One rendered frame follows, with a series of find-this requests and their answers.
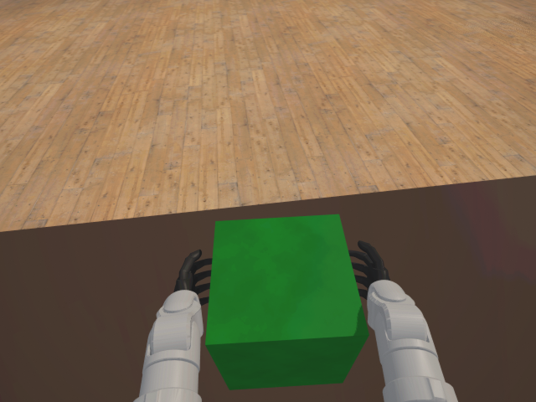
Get right robot forearm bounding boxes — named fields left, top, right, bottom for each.
left=367, top=280, right=458, bottom=402

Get carton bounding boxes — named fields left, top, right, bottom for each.
left=205, top=214, right=369, bottom=390

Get left robot forearm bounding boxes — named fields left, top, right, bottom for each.
left=133, top=290, right=204, bottom=402

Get robot right hand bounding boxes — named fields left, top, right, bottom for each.
left=348, top=240, right=390, bottom=300

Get robot left hand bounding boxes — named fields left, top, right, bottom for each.
left=174, top=250, right=212, bottom=306

